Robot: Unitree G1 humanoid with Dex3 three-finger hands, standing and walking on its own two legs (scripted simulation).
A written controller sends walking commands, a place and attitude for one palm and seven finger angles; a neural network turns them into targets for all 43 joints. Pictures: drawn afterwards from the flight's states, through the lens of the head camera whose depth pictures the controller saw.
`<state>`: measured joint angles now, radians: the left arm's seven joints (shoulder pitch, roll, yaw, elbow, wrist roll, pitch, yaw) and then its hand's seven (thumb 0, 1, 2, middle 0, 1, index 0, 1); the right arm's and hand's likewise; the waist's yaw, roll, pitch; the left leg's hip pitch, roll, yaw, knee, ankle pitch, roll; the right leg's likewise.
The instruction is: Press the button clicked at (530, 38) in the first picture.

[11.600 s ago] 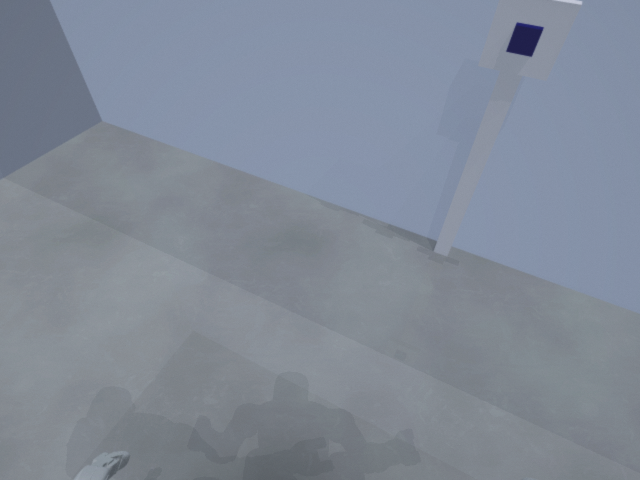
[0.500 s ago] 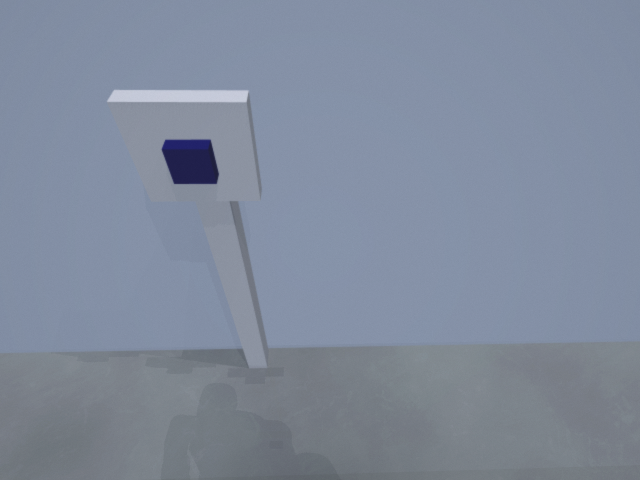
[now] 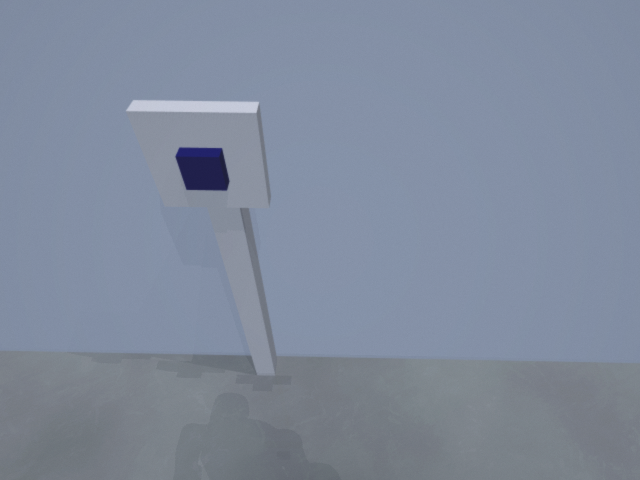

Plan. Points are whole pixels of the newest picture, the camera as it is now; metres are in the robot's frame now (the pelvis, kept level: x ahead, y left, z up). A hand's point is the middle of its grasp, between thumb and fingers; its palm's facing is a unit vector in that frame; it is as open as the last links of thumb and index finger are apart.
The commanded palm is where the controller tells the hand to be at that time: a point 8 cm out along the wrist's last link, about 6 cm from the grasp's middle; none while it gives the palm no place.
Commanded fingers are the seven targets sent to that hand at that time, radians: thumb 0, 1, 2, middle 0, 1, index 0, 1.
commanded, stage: look again from close up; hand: left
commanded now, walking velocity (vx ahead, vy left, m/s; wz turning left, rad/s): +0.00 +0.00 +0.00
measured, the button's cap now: (204, 168) +0.52 +0.22 +0.11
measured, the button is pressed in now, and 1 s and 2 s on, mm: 0 0 0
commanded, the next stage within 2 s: shuffle to correct the standing spot in 0.44 s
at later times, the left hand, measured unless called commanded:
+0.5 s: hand out of the picture -0.03 +0.20 -0.17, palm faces +0.02 -0.98 -0.20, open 7.4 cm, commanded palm none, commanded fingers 0.00 0.90 0.90 -0.20 -0.30 -0.20 -0.30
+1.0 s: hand out of the picture +0.02 +0.16 -0.19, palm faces +0.06 -0.98 -0.16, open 7.3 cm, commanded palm none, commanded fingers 0.00 0.90 0.90 -0.20 -0.30 -0.20 -0.30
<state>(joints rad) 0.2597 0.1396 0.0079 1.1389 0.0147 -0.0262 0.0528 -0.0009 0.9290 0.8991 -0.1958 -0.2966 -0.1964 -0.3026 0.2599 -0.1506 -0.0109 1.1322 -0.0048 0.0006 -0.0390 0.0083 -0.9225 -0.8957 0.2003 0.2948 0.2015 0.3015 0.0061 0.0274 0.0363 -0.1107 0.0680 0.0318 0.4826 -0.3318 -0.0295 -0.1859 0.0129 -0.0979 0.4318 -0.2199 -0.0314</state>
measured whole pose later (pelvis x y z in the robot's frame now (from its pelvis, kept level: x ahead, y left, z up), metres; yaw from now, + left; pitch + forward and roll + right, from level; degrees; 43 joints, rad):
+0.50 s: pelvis -0.02 +0.04 +0.00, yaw +0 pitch -1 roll +1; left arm 0.32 0.14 -0.01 1.12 0.02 -0.01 0.03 0.00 0.91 0.90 -0.19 -0.30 -0.19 -0.30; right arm 0.34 -0.12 0.03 1.09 -0.01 -0.02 -0.02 0.01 -0.92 -0.90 0.20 0.29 0.20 0.30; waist 0.00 0.02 0.03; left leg -0.15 -0.02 0.07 0.46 -0.28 0.03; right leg -0.25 -0.06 -0.06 0.50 -0.22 0.02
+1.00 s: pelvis +0.04 +0.01 -0.01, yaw +1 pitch +1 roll +0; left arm 0.31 0.11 0.01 1.13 0.02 -0.03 0.04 0.01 0.92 0.90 -0.20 -0.30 -0.20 -0.30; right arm 0.29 -0.13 0.00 1.11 0.00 -0.02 -0.04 0.00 -0.91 -0.90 0.20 0.29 0.20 0.30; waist 0.00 -0.01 0.05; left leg -0.15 0.04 0.04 0.54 -0.40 -0.02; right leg -0.24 -0.02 -0.11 0.59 -0.35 -0.02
